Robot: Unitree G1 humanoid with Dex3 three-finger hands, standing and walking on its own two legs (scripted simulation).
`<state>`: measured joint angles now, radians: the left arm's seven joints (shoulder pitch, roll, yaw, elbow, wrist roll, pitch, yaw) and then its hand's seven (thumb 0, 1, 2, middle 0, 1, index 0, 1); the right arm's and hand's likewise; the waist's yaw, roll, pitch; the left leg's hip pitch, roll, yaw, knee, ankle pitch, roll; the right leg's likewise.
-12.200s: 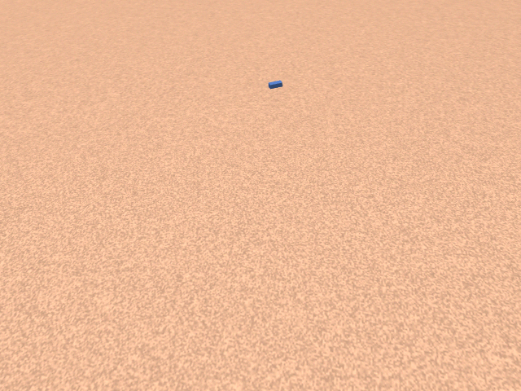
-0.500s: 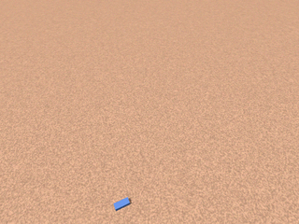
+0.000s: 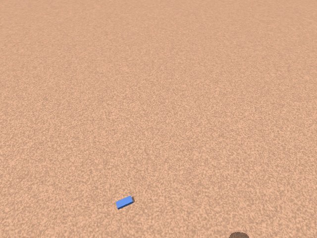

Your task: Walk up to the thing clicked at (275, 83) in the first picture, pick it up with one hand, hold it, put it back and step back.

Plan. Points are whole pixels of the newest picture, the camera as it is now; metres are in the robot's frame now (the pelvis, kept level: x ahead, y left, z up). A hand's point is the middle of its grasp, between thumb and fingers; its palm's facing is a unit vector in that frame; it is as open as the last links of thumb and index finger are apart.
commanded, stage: walk up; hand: left
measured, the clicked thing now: (124, 202) +0.42 +0.23 -0.75
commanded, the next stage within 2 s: stand in 1.36 s
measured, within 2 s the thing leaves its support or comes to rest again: neither
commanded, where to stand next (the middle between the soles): +0.03 -0.01 m, yaw -1 degrees
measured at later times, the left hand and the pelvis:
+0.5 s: hand out of the picture +0.09 +0.27 -0.15, palm faces +0.00 -0.94 -0.33, open 7.4 cm; pelvis +0.00 +0.00 -0.01, yaw +0 degrees
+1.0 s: hand out of the picture +0.07 +0.25 -0.16, palm faces +0.00 -0.95 -0.30, open 7.4 cm; pelvis +0.00 +0.00 +0.00, yaw +0 degrees
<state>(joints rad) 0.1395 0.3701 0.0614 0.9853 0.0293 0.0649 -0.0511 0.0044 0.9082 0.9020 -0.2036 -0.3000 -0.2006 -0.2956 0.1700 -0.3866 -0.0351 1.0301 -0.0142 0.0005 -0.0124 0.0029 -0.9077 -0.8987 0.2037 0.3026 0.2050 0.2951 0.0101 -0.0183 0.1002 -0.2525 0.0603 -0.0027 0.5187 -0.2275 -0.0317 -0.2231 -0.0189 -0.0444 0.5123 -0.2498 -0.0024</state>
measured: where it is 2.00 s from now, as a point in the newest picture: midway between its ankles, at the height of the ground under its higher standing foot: outside the picture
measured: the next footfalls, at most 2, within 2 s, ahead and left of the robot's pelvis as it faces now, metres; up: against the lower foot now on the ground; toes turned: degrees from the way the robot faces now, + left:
none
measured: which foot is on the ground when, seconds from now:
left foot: down 0.00-1.00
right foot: down 0.00-1.00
